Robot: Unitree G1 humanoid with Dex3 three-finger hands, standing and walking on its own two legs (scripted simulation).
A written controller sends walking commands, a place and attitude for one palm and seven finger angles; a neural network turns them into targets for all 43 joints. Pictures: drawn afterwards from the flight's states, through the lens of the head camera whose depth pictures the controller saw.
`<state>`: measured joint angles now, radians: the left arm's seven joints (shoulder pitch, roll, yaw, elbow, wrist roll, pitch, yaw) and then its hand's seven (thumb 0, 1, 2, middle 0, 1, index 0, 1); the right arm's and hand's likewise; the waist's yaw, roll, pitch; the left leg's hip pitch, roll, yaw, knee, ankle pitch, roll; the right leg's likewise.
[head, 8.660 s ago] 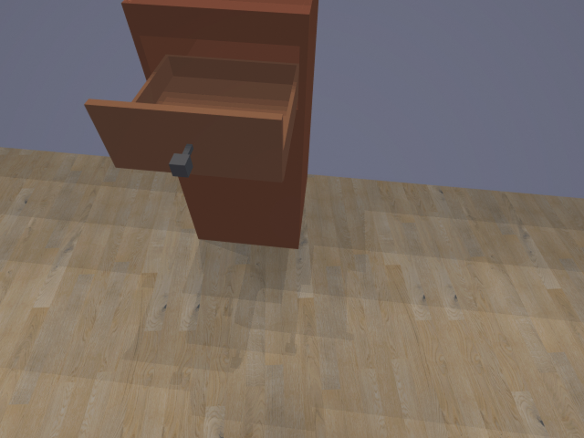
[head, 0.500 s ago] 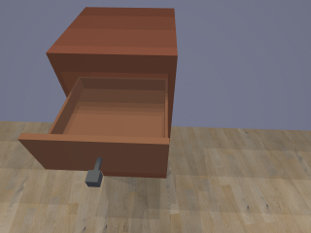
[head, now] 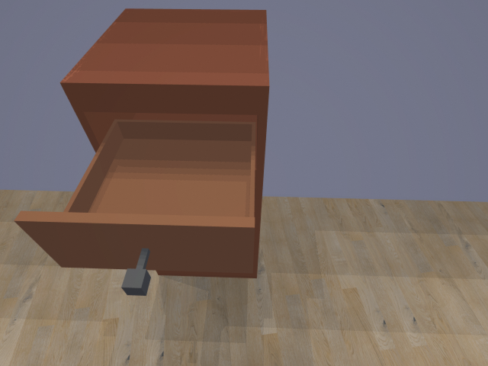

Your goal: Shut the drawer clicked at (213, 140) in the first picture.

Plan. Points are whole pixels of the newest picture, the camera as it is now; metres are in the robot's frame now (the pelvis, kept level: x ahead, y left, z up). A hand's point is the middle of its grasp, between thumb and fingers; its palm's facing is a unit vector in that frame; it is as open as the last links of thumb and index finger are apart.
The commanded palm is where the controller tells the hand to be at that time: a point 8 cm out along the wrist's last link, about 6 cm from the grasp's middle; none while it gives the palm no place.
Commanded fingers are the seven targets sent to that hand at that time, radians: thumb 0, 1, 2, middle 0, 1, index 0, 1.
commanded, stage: look again from close up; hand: left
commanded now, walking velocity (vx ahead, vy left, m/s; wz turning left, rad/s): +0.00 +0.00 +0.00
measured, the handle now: (139, 271) +0.27 +0.20 +0.00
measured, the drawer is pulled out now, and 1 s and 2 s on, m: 0.30 0.29 0.29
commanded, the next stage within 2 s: raise the hand and make a fist in 0.08 s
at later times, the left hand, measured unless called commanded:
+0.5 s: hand (152, 349) +0.16 +0.16 -0.04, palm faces +0.25 -0.97 +0.03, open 7.0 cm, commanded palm +0.09 +0.19 -0.04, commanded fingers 0.00 0.90 0.90 -0.54 -0.67 -0.54 -0.67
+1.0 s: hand (145, 355) +0.14 +0.15 +0.02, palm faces +0.05 -1.00 -0.05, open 3.9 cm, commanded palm +0.09 +0.20 +0.02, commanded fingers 0.00 0.90 0.90 -1.04 -1.21 -1.04 -1.21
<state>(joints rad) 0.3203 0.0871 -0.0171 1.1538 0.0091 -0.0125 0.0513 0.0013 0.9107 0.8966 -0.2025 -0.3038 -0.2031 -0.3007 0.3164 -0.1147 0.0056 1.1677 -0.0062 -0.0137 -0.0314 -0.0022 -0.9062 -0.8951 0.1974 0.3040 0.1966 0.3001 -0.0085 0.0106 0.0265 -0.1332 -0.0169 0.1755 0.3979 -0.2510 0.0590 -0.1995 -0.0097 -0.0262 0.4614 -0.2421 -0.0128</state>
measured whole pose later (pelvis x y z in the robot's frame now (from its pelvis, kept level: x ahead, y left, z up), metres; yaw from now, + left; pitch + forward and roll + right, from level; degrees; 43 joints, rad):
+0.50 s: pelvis -0.01 -0.02 -0.03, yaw +4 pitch +5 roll +1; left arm 0.49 0.11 0.04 0.14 -0.20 -0.27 -0.03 0.02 0.93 0.90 -0.36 -0.47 -0.23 -0.43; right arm 0.22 -0.29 -0.05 0.66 0.03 -0.31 -0.01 0.01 -0.91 -0.90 0.20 0.30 0.20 0.30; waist -0.03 -0.01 -0.11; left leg -0.44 0.00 0.11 0.72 -0.36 0.04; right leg -0.47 -0.03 -0.10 0.75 -0.37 -0.04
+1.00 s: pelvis -0.02 -0.03 -0.05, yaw +6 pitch +9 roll -1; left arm 0.60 0.21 0.09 -0.22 -0.25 -0.30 -0.25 0.01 0.90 0.90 -0.85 -1.01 -0.85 -1.00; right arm 0.27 -0.17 0.04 0.57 0.04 -0.21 -0.03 0.01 -0.90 -0.89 0.20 0.31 0.20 0.30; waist 0.00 0.04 -0.11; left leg -0.64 0.03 0.05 0.94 -0.45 0.02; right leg -0.62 -0.01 -0.15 0.91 -0.44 -0.06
